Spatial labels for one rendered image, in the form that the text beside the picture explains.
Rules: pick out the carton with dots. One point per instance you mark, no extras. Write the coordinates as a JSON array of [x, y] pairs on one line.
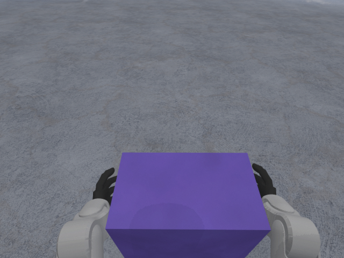
[[186, 205]]

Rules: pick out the left robot forearm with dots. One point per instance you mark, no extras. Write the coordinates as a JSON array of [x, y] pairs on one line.
[[83, 237]]

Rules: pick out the robot left hand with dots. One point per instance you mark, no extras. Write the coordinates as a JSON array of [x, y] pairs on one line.
[[102, 187]]

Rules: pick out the right robot forearm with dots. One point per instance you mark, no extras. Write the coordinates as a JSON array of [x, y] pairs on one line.
[[292, 236]]

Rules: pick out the robot right hand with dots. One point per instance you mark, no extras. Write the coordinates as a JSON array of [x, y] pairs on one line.
[[264, 183]]

